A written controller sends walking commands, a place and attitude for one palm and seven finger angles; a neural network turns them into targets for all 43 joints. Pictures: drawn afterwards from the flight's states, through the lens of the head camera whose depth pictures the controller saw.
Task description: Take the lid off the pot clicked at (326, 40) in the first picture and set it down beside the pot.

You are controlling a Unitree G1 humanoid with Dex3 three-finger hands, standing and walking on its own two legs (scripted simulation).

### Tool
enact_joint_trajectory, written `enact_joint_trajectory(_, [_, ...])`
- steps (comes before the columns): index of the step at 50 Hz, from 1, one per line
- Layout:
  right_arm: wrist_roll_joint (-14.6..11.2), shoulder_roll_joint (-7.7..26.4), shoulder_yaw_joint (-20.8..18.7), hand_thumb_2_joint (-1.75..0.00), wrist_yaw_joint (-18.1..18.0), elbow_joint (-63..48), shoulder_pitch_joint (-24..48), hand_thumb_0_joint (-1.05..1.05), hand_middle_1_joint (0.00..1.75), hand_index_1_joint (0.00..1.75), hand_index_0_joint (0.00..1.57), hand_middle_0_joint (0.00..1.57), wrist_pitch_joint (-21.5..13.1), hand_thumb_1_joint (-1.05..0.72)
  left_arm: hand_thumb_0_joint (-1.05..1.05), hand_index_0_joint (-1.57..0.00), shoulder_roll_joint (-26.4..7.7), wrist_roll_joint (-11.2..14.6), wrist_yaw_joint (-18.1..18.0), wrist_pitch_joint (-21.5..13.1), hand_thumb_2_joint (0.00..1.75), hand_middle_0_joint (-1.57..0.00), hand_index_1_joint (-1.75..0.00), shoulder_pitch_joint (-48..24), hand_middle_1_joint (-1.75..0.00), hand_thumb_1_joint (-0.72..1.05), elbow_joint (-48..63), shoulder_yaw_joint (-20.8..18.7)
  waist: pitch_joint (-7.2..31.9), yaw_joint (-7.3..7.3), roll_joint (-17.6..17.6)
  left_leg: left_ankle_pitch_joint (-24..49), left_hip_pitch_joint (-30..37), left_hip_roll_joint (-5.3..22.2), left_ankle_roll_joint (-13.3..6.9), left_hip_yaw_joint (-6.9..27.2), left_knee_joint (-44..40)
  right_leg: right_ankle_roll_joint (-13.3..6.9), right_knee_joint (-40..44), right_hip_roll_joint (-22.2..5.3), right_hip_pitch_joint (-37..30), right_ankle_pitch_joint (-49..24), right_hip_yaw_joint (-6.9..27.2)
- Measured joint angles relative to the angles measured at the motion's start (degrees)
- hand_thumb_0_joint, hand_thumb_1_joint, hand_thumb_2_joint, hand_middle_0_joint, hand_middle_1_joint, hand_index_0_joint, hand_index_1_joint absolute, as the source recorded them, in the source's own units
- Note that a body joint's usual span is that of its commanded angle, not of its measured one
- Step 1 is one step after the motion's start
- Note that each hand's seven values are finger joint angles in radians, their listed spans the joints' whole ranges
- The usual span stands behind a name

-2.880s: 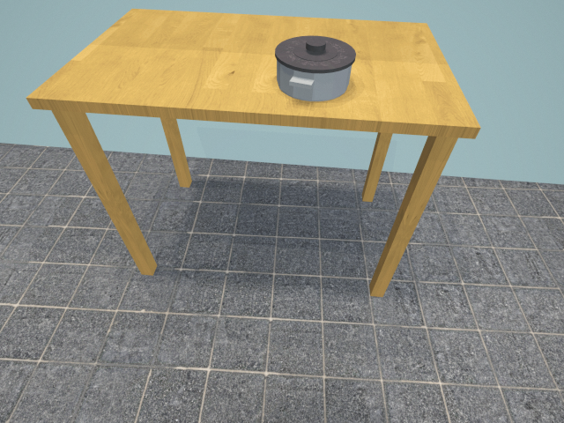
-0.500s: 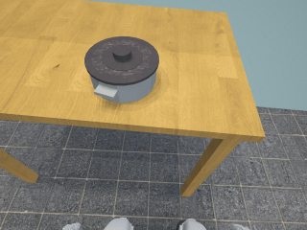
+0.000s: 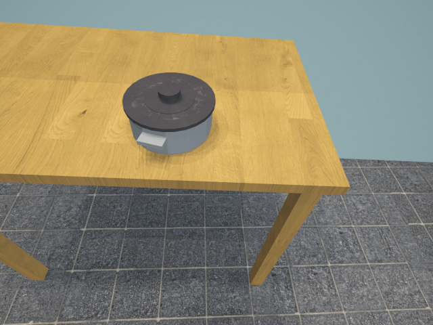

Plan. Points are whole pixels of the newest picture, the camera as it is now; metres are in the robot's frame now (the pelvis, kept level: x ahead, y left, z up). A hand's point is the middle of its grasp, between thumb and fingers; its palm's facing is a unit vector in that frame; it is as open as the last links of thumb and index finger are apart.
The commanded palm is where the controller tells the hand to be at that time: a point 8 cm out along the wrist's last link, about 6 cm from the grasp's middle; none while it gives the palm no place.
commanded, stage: come to a stop and stand still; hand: left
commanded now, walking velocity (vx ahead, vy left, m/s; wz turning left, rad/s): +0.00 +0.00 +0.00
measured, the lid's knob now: (169, 91) +0.53 +0.12 +0.14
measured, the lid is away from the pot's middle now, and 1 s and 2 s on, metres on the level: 0.00 0.00 0.00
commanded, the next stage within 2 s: look again from close up in 0.44 s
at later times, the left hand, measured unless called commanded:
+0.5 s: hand out of the picture -0.01 +0.12 -0.18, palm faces +0.07 -0.98 -0.16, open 7.3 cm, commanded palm none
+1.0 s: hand out of the picture +0.01 +0.19 -0.18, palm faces +0.01 -0.97 -0.24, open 7.3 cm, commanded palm none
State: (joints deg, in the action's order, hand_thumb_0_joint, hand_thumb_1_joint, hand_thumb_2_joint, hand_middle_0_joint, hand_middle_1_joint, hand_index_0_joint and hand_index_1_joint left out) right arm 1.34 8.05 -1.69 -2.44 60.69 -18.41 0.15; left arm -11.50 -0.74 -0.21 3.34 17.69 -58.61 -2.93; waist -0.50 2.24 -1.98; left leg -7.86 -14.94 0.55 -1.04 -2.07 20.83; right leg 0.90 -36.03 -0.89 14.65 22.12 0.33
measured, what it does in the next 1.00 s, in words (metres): steps on the spot: right foot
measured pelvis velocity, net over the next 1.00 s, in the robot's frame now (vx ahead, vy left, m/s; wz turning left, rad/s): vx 0.00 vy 0.00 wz -0.01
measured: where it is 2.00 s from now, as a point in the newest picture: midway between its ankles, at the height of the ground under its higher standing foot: outside the picture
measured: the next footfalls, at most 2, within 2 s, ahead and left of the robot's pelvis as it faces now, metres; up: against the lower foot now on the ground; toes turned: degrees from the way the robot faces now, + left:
right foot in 0.04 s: +0.00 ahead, -0.13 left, +0.00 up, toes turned +0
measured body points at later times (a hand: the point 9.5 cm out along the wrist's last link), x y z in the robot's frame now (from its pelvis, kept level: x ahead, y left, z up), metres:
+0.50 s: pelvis +0.00 -0.04 -0.01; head +0.00 -0.04 +0.44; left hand -0.02 +0.17 -0.17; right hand +0.01 -0.26 -0.17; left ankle +0.02 +0.10 -0.75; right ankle -0.04 -0.14 -0.75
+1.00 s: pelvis +0.00 +0.00 -0.01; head +0.01 +0.00 +0.44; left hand +0.01 +0.24 -0.17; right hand +0.03 -0.23 -0.17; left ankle +0.01 +0.09 -0.75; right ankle -0.04 -0.13 -0.75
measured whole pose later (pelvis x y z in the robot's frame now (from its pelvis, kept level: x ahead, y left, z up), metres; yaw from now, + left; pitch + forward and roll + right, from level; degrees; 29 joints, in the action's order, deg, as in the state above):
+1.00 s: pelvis +0.00 +0.00 -0.01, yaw -1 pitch +1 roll +0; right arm 0.4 9.8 -0.3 -1.3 58.8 -15.1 -0.7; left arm -11.3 -1.0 -2.5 0.0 17.6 -58.6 -0.1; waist -0.6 -0.4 -0.1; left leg -15.1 -17.0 -1.1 -2.3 -2.6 31.3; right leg 0.9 -30.4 -0.7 11.2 19.8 1.2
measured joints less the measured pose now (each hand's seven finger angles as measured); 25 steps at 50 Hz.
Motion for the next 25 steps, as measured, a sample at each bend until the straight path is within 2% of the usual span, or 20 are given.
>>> enact_joint_trajectory(2, [-0.4, 0.0, -0.2, -0.9, 0.2, 1.2, -0.9, 0.01, 0.3, 0.3, 0.21, 0.2, 0.2, -0.91, 0.0, -0.2, 0.3, 0.1, -0.2, -1.2, 0.89, -0.2, -0.3, -0.1, -0.3, 0.91, 0.2, 0.3, 0.3, -0.05, -0.4, -1.0, -1.1, -0.3, 0.9, -0.2, 2.3, -0.5, 9.0, -0.6, -4.0, -4.7, 0.0])
enact_joint_trajectory(3, [-0.6, 0.1, -0.3, -0.9, 0.2, 1.9, -1.0, 0.01, 0.3, 0.3, 0.21, 0.2, 0.4, -0.91, 0.0, -0.2, 0.7, 0.0, -0.6, -1.8, 0.89, -0.2, -0.3, -0.3, -0.3, 0.91, -0.1, 0.4, 0.3, -0.32, -0.3, -2.0, -1.9, -0.1, 1.3, -0.4, 4.3, -0.7, 10.9, -0.4, -4.9, -4.7, 0.4])
enact_joint_trajectory(6, [-0.6, 0.8, -0.2, -0.9, 0.6, 3.8, -1.4, 0.01, 0.3, 0.3, 0.2, 0.2, 1.0, -0.91, 0.0, -0.2, 2.6, 0.0, -1.0, -2.5, 0.89, -0.2, -0.3, -0.7, -0.3, 0.91, -1.1, 1.3, 0.6, -0.34, 2.1, -6.3, -2.4, 1.5, 1.5, 1.2, 7.7, -1.7, 11.1, 1.7, -6.0, -4.7, -0.5])
enact_joint_trajectory(10, [-0.7, 0.5, 0.2, -0.9, 0.6, 5.0, -1.4, 0.01, 0.3, 0.3, 0.2, 0.2, 0.5, -0.91, 0.01, -0.2, 3.3, 0.2, -1.8, -3.6, 0.89, -0.2, -0.3, -0.1, -0.3, 0.93, -2.7, 1.7, 1.2, -0.39, 2.7, -5.1, -0.7, 2.5, 2.0, 1.8, 8.2, -2.7, 11.0, 3.5, -7.4, -4.4, -1.1])
enact_joint_trajectory(13, [-0.9, -0.7, 0.5, -0.9, 0.3, 5.6, -0.3, 0.01, 0.3, 0.3, 0.2, 0.2, -0.1, -0.91, 0.01, -0.21, 3.0, 0.5, -2.0, -3.5, 0.89, -0.2, -0.3, -0.3, -0.3, 0.94, -3.8, 1.8, 1.0, -0.65, 1.2, -5.5, 0.8, 2.3, 3.0, 1.9, 7.5, -2.9, 10.5, 3.3, -8.3, -3.7, -1.2])
enact_joint_trajectory(17, [-1.0, -1.5, 0.8, -0.9, 0.0, 5.5, 1.7, 0.01, 0.3, 0.3, 0.2, 0.2, -0.4, -0.91, 0.01, -0.21, 3.4, 0.5, -1.9, -3.4, 0.89, -0.2, -0.3, -0.5, -0.3, 0.94, -4.5, 1.9, 0.3, -1.42, 1.1, -5.1, 1.6, 2.5, 3.2, 2.0, 6.9, -3.1, 10.9, 3.5, -9.1, -3.9, -1.3])
enact_joint_trajectory(25, [-0.9, 0.0, 0.3, -0.9, -0.1, 5.3, 4.2, 0.02, 0.3, 0.3, 0.2, 0.2, 0.1, -0.93, 0.01, -0.2, 4.5, 0.3, -1.8, -3.6, 0.89, -0.2, -0.3, 0.8, -0.3, 0.92, -5.1, 2.1, -0.6, -2.32, 1.9, -4.4, 2.0, 2.3, 3.2, 2.1, 6.0, -3.1, 11.6, 3.3, -9.4, -4.5, -1.4])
